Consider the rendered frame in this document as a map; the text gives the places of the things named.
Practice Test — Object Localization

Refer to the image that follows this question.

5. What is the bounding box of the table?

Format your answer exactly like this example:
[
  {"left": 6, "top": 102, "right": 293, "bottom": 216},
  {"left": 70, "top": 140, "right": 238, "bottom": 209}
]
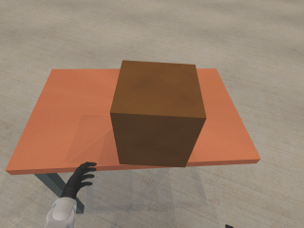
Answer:
[{"left": 5, "top": 68, "right": 261, "bottom": 214}]

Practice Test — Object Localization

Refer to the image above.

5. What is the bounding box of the carton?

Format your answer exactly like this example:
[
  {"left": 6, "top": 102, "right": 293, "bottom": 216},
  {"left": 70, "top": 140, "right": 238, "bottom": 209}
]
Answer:
[{"left": 109, "top": 60, "right": 206, "bottom": 168}]

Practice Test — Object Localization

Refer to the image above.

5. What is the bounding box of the robot left forearm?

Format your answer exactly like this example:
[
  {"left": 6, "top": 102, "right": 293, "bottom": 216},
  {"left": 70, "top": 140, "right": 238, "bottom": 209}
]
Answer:
[{"left": 45, "top": 197, "right": 77, "bottom": 228}]

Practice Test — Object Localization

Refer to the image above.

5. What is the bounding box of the left robot hand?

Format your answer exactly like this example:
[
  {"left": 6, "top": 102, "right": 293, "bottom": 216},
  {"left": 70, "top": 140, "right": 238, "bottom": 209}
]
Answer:
[{"left": 61, "top": 161, "right": 97, "bottom": 200}]

